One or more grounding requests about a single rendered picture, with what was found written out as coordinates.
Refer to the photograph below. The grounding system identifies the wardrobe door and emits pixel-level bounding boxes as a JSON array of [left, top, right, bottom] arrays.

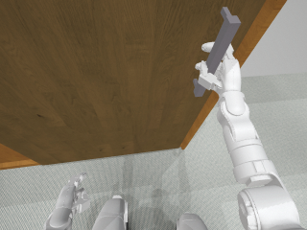
[[0, 0, 266, 166], [0, 143, 30, 163]]

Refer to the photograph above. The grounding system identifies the right robot hand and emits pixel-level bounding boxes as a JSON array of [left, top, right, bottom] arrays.
[[195, 41, 242, 97]]

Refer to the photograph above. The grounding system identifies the robot left forearm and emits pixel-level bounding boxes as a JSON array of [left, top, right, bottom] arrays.
[[43, 207, 73, 230]]

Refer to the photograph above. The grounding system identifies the left robot thigh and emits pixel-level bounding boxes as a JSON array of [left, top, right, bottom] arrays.
[[92, 198, 129, 230]]

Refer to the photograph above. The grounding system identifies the robot thigh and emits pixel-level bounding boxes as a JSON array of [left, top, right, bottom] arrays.
[[92, 198, 129, 230], [177, 213, 208, 230]]

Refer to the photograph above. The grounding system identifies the right robot thigh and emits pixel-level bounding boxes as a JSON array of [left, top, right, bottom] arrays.
[[177, 213, 208, 230]]

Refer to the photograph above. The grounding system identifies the left robot hand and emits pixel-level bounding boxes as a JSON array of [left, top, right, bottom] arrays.
[[55, 172, 91, 217]]

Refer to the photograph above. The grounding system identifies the robot right forearm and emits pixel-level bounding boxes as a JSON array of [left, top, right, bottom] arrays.
[[217, 90, 300, 224]]

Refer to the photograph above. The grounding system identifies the robot right upper arm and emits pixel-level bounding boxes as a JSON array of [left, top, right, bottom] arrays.
[[237, 184, 307, 230]]

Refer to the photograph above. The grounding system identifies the handle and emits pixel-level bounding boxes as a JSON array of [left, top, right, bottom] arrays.
[[193, 7, 241, 97]]

